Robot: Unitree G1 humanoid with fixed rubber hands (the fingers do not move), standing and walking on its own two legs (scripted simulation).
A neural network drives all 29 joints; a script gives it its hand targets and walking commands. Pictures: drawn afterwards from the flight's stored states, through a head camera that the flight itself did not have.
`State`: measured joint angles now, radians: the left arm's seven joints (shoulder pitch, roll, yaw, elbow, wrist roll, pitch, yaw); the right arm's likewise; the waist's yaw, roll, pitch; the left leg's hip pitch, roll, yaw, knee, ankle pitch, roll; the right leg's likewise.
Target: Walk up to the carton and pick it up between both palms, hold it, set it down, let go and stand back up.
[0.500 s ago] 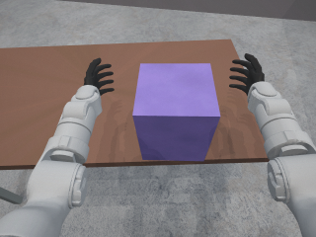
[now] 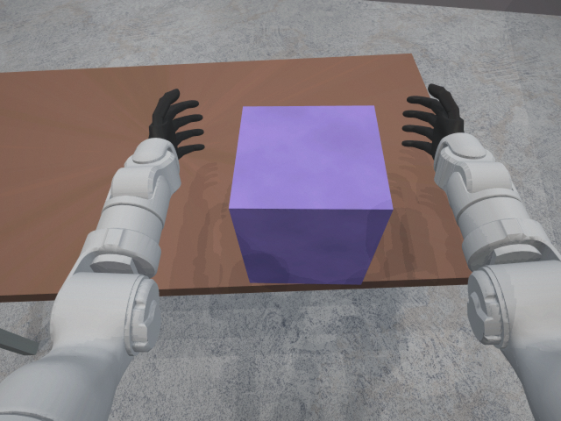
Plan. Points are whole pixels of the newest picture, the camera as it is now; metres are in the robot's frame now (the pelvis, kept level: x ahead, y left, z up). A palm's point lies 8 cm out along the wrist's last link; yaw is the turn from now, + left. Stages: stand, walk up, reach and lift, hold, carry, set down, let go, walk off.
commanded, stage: reach and lift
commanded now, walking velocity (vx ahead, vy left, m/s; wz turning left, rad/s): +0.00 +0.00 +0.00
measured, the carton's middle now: (306, 202) +0.46 -0.03 -0.02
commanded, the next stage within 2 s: none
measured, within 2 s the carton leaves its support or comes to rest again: neither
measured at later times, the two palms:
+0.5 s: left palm (186, 186) +0.46 +0.16 +0.04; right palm (417, 188) +0.44 -0.21 +0.03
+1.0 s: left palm (187, 193) +0.46 +0.16 +0.02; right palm (411, 183) +0.46 -0.20 +0.03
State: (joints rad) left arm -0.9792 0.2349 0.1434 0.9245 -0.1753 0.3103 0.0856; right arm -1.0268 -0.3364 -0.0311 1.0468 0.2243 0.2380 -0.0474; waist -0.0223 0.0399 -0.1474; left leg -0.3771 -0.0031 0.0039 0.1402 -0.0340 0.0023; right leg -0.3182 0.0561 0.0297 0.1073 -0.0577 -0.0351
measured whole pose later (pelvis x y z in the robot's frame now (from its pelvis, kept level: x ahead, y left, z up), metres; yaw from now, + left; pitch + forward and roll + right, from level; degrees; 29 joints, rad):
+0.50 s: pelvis -0.01 +0.00 -0.01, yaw +0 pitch +27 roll -1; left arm -1.01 0.20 0.09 1.28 -0.20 -0.14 0.09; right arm -0.99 -0.26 -0.01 1.23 0.23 -0.07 -0.04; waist -0.03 0.05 -0.25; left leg -0.68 0.00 0.00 0.27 -0.06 0.00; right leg -0.62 0.06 0.02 0.23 -0.08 -0.04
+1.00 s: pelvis +0.00 +0.01 -0.02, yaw -1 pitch +32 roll -1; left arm -0.90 0.18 0.07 1.18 -0.18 -0.21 0.09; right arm -0.94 -0.27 0.00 1.17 0.24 -0.16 0.00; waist -0.01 0.06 -0.32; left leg -0.77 0.00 0.01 0.28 -0.06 0.00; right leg -0.71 0.06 0.03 0.24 -0.09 -0.03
